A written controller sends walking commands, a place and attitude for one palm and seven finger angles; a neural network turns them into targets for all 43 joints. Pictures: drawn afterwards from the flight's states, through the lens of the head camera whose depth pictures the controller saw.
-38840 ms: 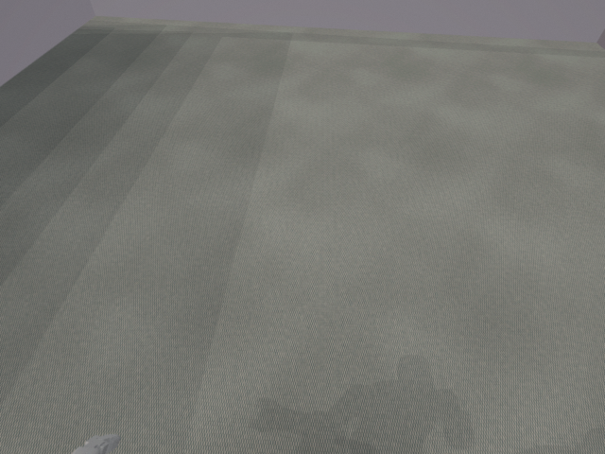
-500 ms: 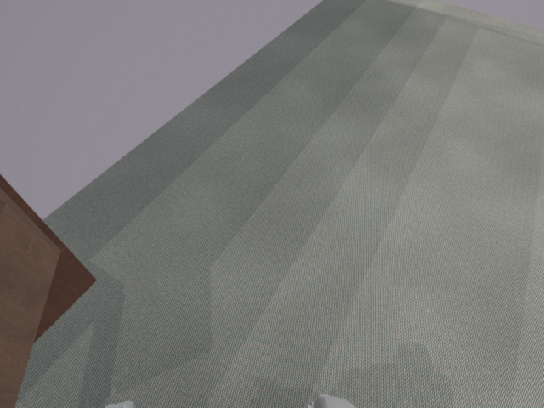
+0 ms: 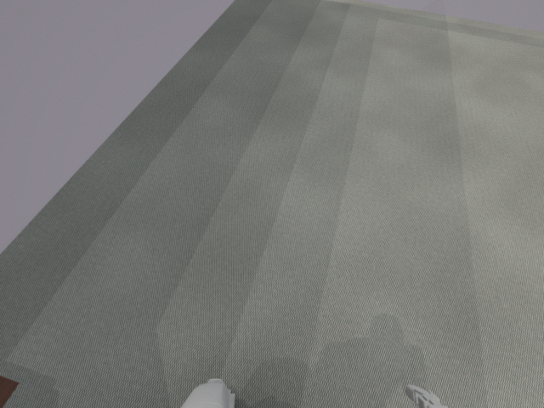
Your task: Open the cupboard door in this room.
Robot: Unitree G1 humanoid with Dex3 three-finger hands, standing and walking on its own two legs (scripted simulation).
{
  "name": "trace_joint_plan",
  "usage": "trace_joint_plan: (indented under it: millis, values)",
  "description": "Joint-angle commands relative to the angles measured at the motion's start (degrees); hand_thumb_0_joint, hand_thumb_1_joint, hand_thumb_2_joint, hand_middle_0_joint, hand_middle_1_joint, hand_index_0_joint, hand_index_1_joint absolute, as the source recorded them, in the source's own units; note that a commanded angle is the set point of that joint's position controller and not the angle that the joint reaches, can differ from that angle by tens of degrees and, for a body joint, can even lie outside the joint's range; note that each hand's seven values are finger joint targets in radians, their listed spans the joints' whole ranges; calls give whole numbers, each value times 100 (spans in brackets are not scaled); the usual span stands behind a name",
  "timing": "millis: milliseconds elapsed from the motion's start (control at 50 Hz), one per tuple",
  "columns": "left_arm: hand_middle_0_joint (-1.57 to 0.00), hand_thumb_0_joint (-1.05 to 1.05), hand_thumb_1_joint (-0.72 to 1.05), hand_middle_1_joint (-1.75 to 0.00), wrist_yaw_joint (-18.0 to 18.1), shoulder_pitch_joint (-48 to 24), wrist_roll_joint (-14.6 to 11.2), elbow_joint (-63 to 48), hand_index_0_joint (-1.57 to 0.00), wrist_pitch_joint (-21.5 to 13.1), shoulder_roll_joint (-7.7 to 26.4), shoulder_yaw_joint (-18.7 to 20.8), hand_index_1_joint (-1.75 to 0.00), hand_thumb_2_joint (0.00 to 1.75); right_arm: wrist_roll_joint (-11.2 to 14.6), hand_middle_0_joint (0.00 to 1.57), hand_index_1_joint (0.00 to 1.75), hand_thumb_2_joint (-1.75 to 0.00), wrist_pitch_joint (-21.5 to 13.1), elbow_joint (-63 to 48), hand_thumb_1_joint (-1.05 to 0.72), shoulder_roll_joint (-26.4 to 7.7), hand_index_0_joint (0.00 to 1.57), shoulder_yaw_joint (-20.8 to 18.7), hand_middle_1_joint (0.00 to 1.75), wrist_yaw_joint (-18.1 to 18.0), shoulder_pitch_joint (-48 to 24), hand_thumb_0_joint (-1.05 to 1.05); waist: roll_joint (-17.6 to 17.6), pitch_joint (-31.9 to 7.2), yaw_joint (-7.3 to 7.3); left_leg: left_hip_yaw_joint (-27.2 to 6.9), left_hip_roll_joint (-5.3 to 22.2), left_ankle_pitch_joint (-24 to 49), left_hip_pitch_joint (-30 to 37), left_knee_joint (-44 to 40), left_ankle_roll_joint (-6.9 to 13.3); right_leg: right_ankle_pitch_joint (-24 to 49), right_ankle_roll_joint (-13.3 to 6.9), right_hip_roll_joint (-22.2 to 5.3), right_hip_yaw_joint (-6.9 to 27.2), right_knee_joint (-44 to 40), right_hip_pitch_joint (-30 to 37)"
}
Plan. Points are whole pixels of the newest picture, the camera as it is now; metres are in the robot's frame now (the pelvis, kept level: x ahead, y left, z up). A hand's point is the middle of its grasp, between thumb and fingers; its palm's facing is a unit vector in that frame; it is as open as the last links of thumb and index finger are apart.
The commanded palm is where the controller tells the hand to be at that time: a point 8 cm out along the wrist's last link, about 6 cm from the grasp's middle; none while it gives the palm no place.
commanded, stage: walk to a spot facing it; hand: left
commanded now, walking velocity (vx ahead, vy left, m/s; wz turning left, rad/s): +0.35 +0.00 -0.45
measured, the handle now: out of the picture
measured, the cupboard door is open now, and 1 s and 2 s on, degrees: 38 38 38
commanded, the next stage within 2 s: turn to face it in 0.80 s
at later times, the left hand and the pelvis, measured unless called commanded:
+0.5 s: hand (240, 262) +0.40 +0.10 -0.15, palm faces -0.31 -0.92 -0.24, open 7.4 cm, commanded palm none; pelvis +0.20 -0.04 -0.01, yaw -16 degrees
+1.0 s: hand (250, 255) +0.44 +0.08 -0.19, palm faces -0.28 -0.95 -0.17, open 7.3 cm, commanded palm none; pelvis +0.42 -0.10 -0.01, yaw -21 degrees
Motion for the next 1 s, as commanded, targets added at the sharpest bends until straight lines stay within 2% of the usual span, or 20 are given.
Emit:
trace_joint_plan:
  millis: [0,20,40,80,160,360,420,440,460,480,500,540,580,780,840,860,880,900,920,980]
  values:
    - [-20,0,90,-30,46,-162,-131,-573,-20,-101,598,228,-30,90,-184,20,30,-90,-305,266,-90,-1662,20,-376,30,-215,2243,0,1932,-1299,-1098,-2227,1666,-693,4026,-1370,701,296,-240,134,-188,2804,-2769]
    - [-20,0,90,-30,10,-271,-114,-769,-20,-135,505,153,-30,90,-190,20,30,-90,-247,316,-90,-1782,20,-321,30,-250,2670,0,2206,-1468,-1091,-3693,2598,-1390,4016,-2319,1203,-1125,-203,383,-184,4421,-3433]
    - [-20,0,90,-30,11,-515,-51,-823,-20,-147,575,132,-30,90,-150,20,30,-90,-203,215,-90,-1643,20,-267,30,-223,2207,0,1491,-1088,-914,-3767,2716,-2033,3159,-2473,1360,-936,-290,-14,-36,5182,-3617]
    - [-20,0,90,-30,-66,-818,15,-756,-20,-110,495,182,-30,90,-138,20,30,-90,-247,32,-90,-964,20,-117,30,-216,1329,0,1390,-80,-521,-2519,2133,-1991,1747,-2743,1041,124,-210,-503,-96,5477,-3759]
    - [-20,0,90,-30,-169,-473,52,-630,-20,118,213,136,-30,90,-74,20,30,-90,-375,185,-90,-633,20,-40,30,-252,1127,0,1066,-338,-118,-509,1530,-131,1707,-2687,858,925,17,-687,-383,4540,-3457]
    - [-20,0,90,-30,-177,-1796,42,-1065,-20,104,195,60,-30,90,-133,20,30,-90,-250,593,-90,-697,20,-59,30,-145,1786,0,886,20,-404,475,1635,419,1952,-2529,929,1120,-55,-505,-1026,1483,-2511]
    - [-20,0,90,-30,-126,-846,38,-722,-20,4,471,123,-30,90,-96,20,30,-90,-198,639,-90,-787,20,-30,30,-140,1730,0,514,-454,107,921,1336,1775,1769,-957,623,989,-289,-116,-1339,708,-738]
    - [-20,0,90,-30,-59,205,57,-400,-20,-73,902,225,-30,90,-19,20,30,-90,-210,568,-90,-675,20,-18,30,-76,1557,0,-246,-974,599,1296,970,1640,843,556,395,625,-610,-651,-544,344,798]
    - [-20,0,90,-30,41,1104,19,-155,-20,-120,1650,426,-30,90,66,20,30,-90,-255,284,-90,-255,20,58,30,-54,1417,0,-1936,-1533,877,1295,18,-1843,-975,2511,85,1227,-1301,-2351,2124,-305,2223]
    - [-20,0,90,-30,112,995,-101,-128,-20,-126,1743,420,-30,90,39,20,30,-90,-244,191,-90,-480,20,-7,30,-92,1022,0,-1502,-1385,794,304,84,-2162,-1580,3478,129,1848,-1567,-2604,2665,-692,2017]
    - [-20,0,90,-30,151,607,-93,-230,-20,-139,1482,363,-30,90,35,20,30,-90,-273,184,-90,-464,20,-40,30,-119,772,0,-1171,-1134,615,-57,262,-1567,-1783,3827,107,2457,-1554,-2403,2344,-590,1684]
    - [-20,0,90,-30,203,-114,-115,-382,-20,-166,928,194,-30,90,-7,20,30,-90,-195,378,-90,-353,20,-35,30,-125,777,0,-248,-651,134,-250,605,-853,-1129,3196,71,2803,-1301,-1937,1096,-705,374]
    - [-20,0,90,-30,191,-448,-61,-396,-20,-236,703,121,-30,90,-57,20,30,-90,-48,585,-90,-116,20,-10,30,-96,1181,0,-423,-381,-234,-82,564,-583,-535,2529,-2,2688,-1126,-1615,412,-992,-544]
    - [-20,0,90,-30,155,-88,-58,63,-20,-353,739,70,-30,90,-16,20,30,-90,-154,162,-90,-129,20,-12,30,48,24,0,-317,95,-146,104,221,343,-1,40,144,2616,-1003,-1503,277,-1081,-398]
    - [-20,0,90,-30,181,-35,-76,160,-20,-309,691,58,-30,90,-55,20,30,-90,-223,434,-90,-341,20,-57,30,-43,679,0,43,-123,-514,304,-118,642,1534,-865,270,3711,-728,-1164,-1,113,-671]
    - [-20,0,90,-30,181,24,-106,105,-20,-286,624,50,-30,90,-100,20,30,-90,-251,643,-90,-679,20,-120,30,-99,1483,0,532,-639,-813,-189,340,1132,2821,-1023,493,3195,-497,-838,-252,1239,-1328]
    - [-20,0,90,-30,165,391,-152,49,-20,-266,347,9,-30,90,-193,20,30,-90,-266,783,-90,-1273,20,-222,30,-157,2167,0,1660,-1351,-896,-1987,1841,1764,4000,-1165,1155,904,-209,-97,-851,2937,-2478]
    - [-20,0,90,-30,167,147,-120,-107,-20,-313,325,-41,-30,90,-129,20,30,-90,-164,837,-90,-1349,20,-192,30,-185,2453,0,1577,-1439,-937,-2742,2432,2299,3723,-1723,1650,-1189,-215,155,-651,4235,-2726]
    - [-20,0,90,-30,211,-24,-84,-112,-20,-264,302,-43,-30,90,-98,20,30,-90,-137,769,-90,-1238,20,-139,30,-212,1995,0,1451,-1181,-750,-2683,2381,1789,2987,-1939,1692,-1078,-186,-120,-374,4855,-2978]
    - [-20,0,90,-30,127,-218,-24,-96,-20,-119,140,-64,-30,90,-69,20,30,-90,-182,523,-90,-572,20,36,30,-240,949,0,909,-183,-241,-1543,1563,1631,1293,-2252,1369,-282,82,-656,-405,4042,-2692]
